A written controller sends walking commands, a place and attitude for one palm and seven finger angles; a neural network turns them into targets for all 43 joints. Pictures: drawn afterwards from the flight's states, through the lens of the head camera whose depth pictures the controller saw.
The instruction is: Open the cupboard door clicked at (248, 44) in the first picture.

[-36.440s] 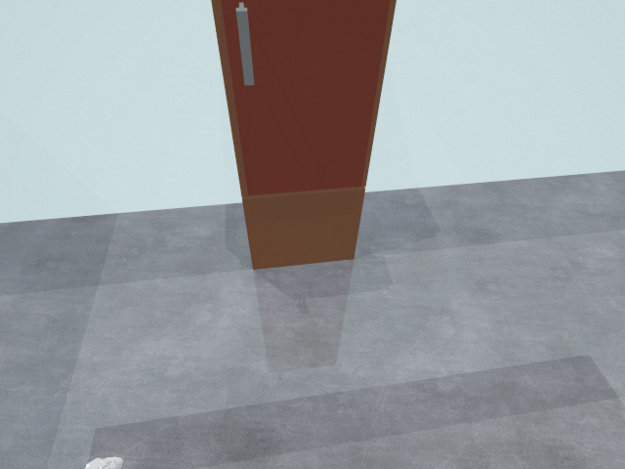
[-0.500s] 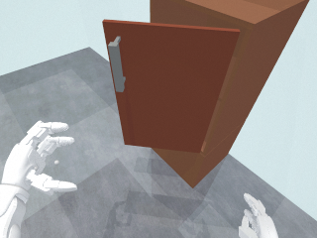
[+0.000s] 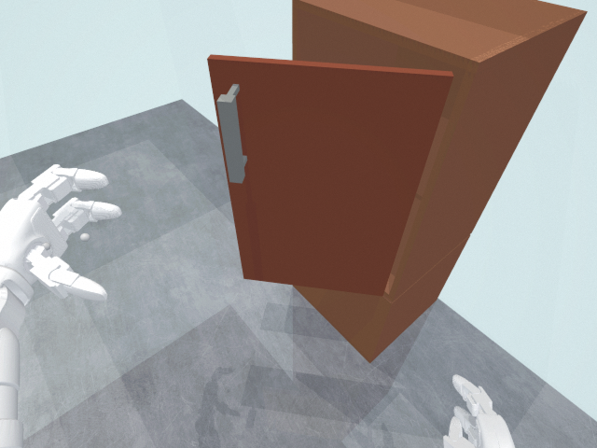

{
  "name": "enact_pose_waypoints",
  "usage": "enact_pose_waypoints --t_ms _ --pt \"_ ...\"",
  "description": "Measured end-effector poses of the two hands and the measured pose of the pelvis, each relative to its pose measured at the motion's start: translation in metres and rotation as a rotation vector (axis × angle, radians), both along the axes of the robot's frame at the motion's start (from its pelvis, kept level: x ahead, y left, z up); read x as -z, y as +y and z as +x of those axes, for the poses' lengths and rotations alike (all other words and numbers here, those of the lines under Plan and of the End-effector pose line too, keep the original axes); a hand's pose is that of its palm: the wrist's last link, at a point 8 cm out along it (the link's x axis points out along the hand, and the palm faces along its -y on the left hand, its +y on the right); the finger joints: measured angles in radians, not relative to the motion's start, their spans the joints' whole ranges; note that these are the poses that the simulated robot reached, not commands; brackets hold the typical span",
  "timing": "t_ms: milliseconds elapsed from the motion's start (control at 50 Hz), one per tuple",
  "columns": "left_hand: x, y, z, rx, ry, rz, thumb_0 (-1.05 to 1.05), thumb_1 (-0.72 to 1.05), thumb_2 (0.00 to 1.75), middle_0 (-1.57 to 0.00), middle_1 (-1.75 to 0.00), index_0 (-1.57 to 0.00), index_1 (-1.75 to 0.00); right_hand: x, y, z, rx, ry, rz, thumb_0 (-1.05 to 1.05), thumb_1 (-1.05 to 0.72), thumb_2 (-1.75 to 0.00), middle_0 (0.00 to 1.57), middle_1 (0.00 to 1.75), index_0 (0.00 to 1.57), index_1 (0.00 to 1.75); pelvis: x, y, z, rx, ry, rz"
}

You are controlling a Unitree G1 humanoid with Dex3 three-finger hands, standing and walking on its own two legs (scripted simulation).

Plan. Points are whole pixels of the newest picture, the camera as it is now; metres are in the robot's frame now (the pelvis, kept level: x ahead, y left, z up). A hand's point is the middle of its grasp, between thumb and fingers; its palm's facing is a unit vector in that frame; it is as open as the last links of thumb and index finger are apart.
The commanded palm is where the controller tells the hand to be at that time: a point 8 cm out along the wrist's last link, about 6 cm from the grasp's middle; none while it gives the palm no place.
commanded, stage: raise the hand with hooked fingers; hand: left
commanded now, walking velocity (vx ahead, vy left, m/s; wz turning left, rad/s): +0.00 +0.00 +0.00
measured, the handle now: (235, 135) +0.57 +0.16 +0.14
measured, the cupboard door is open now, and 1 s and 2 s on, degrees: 42 42 42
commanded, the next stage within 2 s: move the hooked fingers beside the handle in 0.40 s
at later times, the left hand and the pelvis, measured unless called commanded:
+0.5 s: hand (114, 240) +0.30 +0.25 +0.15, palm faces +0.01 -1.00 -0.06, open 14.0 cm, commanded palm +0.27 +0.30 +0.16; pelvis +0.01 -0.02 +0.00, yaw -1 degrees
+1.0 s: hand (138, 208) +0.36 +0.25 +0.15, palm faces +0.00 -1.00 -0.02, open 14.0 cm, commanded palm +0.34 +0.30 +0.15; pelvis +0.01 -0.02 +0.00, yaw -1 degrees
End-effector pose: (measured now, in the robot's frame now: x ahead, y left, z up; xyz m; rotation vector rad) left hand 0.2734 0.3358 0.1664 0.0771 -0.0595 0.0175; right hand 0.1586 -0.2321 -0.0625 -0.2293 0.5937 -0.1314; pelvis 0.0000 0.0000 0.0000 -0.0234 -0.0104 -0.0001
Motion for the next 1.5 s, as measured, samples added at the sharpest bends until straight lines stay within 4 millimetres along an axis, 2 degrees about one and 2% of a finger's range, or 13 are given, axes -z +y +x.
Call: enact_pose_waypoints --t_ms 160,340,620,780,1020,1500 --pt "0.015 -0.015 0.004 0.018 0.048 -0.019 -0.01 -0.50 0.30 -0.30 -1.20 -0.30 -1.20 0.000 -0.016 -0.005 0.034 0.010 -0.006 0.01 -0.90 -0.90 0.20 0.30 0.20 0.30 0.000 -0.005 0.003 0.012 0.007 0.004" --pt "0.009 -0.021 0.005 -0.007 0.015 -0.017 -0.01 -0.50 0.30 -0.30 -1.20 -0.30 -1.20 0.001 -0.019 0.001 0.033 0.002 0.007 0.01 -0.90 -0.90 0.20 0.30 0.20 0.30 -0.001 -0.013 0.005 0.013 0.001 0.009" --pt "0.012 -0.031 0.010 -0.003 0.034 -0.031 -0.01 -0.50 0.30 -0.30 -1.20 -0.30 -1.20 0.003 -0.024 0.010 0.024 -0.004 0.020 0.01 -0.90 -0.90 0.20 0.30 0.20 0.30 0.000 -0.021 0.006 0.009 0.006 0.012" --pt "0.012 -0.032 0.036 0.001 0.044 -0.043 -0.01 -0.50 0.30 -0.30 -1.20 -0.30 -1.20 0.007 -0.032 0.001 0.047 0.033 0.002 0.01 -0.90 -0.90 0.20 0.30 0.20 0.30 0.001 -0.023 0.004 0.008 0.018 0.011" --pt "0.014 -0.033 0.068 0.019 0.051 -0.058 -0.01 -0.50 0.30 -0.30 -1.20 -0.30 -1.20 0.015 -0.042 -0.030 0.109 0.118 -0.011 0.01 -0.90 -0.90 0.20 0.30 0.20 0.30 0.002 -0.017 0.007 0.026 0.044 0.012" --pt "0.016 -0.041 0.135 0.046 0.062 -0.075 -0.01 -0.50 0.30 -0.30 -1.20 -0.30 -1.20 0.029 -0.032 -0.070 0.163 0.288 -0.034 0.01 -0.90 -0.90 0.20 0.30 0.20 0.30 0.004 0.000 0.009 0.031 0.097 0.003"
